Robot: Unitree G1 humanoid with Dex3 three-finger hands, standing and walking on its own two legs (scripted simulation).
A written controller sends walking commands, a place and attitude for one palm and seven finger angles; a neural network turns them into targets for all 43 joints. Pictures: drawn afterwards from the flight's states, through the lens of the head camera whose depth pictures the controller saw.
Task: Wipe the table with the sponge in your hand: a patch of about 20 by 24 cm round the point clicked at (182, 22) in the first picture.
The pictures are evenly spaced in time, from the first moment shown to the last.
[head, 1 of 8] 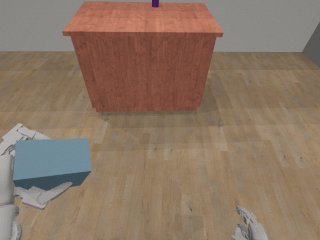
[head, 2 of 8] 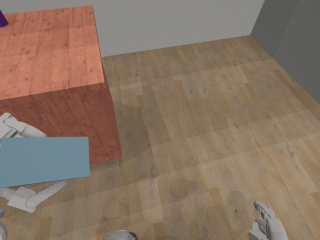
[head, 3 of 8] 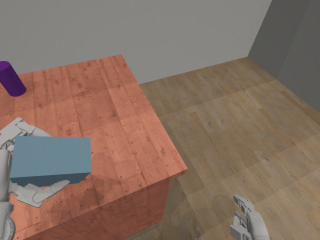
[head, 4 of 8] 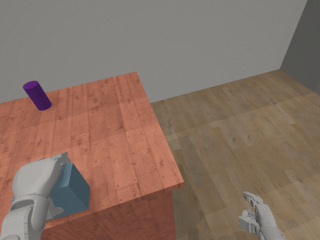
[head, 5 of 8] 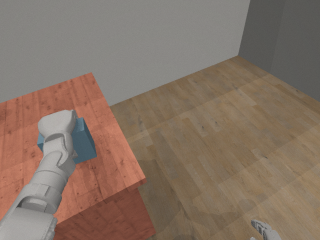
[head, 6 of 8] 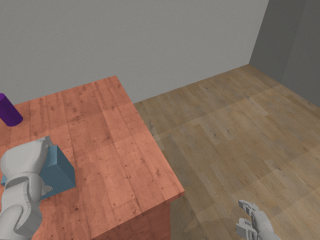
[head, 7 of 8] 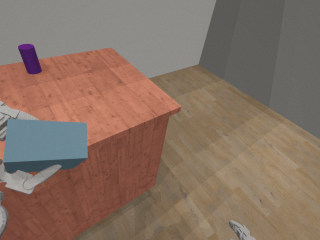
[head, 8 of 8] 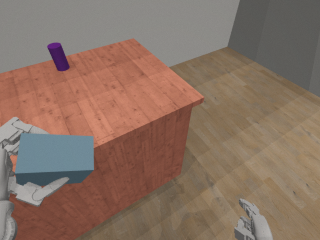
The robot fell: no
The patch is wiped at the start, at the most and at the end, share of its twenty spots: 0.00 1.00 1.00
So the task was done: yes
